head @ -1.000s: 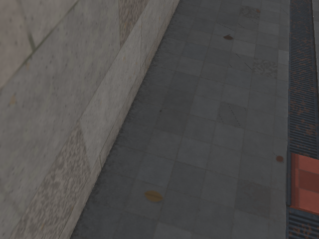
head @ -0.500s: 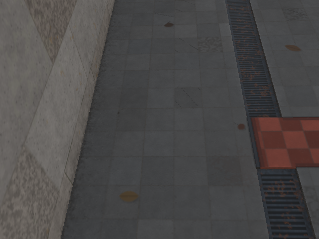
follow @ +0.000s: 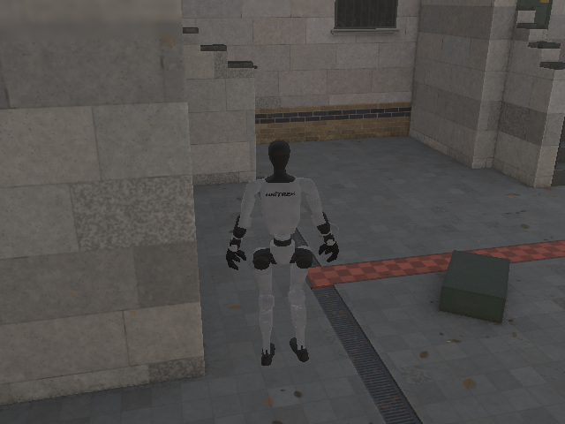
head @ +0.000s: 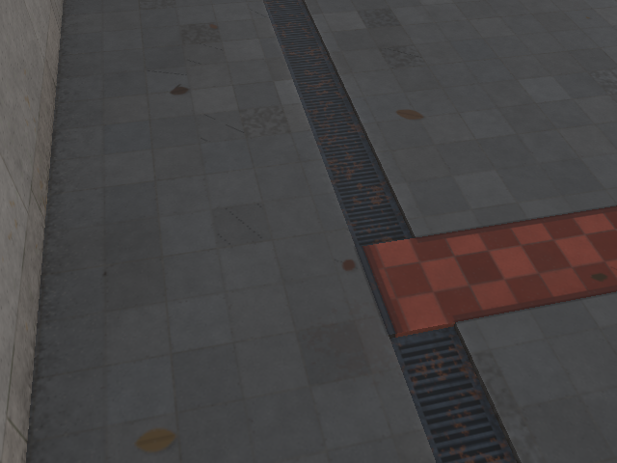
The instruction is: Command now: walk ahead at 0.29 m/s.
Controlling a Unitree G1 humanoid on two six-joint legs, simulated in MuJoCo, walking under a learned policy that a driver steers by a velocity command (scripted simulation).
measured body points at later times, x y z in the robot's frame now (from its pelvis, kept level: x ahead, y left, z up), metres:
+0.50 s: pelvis +0.18 -0.02 -0.01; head +0.21 -0.01 +0.44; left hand +0.34 +0.26 -0.09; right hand +0.19 -0.30 -0.14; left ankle +0.02 +0.07 -0.68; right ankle +0.23 -0.10 -0.74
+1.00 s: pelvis +0.42 +0.08 -0.01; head +0.45 +0.10 +0.44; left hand +0.33 +0.33 -0.14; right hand +0.69 -0.07 -0.12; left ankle +0.44 +0.15 -0.74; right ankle +0.38 -0.09 -0.65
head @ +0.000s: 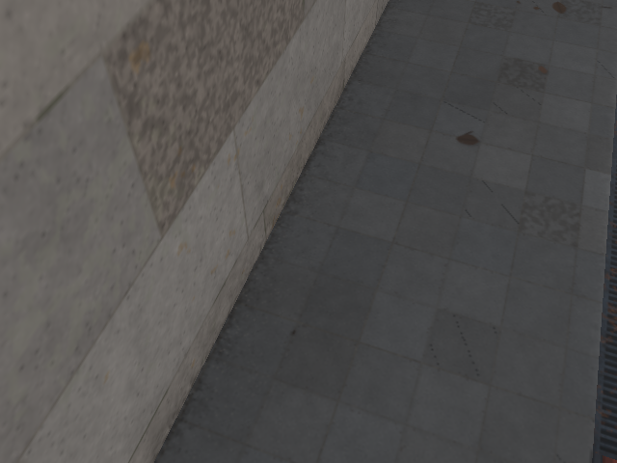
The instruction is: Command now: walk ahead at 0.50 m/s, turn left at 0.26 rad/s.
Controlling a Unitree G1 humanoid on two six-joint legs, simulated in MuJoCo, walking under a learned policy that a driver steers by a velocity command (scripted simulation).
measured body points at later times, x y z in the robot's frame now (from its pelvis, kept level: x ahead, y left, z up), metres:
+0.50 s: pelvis +0.29 -0.12 -0.01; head +0.35 -0.13 +0.43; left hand +0.54 +0.09 -0.11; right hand +0.23 -0.37 -0.15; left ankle +0.10 +0.05 -0.65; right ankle +0.38 -0.19 -0.73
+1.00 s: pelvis +0.58 -0.22 -0.01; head +0.61 -0.24 +0.44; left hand +0.62 +0.07 -0.13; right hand +0.70 -0.50 -0.10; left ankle +0.72 -0.20 -0.73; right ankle +0.38 -0.19 -0.72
